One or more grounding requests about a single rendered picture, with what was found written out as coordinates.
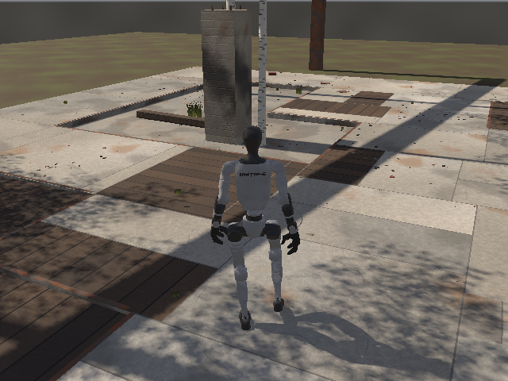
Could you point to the robot right upper arm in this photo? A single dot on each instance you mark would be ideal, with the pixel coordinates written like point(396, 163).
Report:
point(281, 181)

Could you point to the right robot foot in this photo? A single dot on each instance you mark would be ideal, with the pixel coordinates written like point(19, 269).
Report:
point(278, 306)

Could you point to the robot right hand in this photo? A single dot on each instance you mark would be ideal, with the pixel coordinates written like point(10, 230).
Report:
point(294, 244)

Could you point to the robot left shin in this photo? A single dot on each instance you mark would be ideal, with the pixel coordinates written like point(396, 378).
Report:
point(242, 294)

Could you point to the right robot forearm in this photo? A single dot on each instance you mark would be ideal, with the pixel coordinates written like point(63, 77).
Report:
point(289, 216)

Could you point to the robot left upper arm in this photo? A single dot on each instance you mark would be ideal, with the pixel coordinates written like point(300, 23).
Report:
point(227, 169)

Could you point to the left robot forearm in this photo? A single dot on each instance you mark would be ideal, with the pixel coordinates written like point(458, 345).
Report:
point(218, 213)

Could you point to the robot left hand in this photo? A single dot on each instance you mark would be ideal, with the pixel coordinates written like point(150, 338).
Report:
point(215, 231)

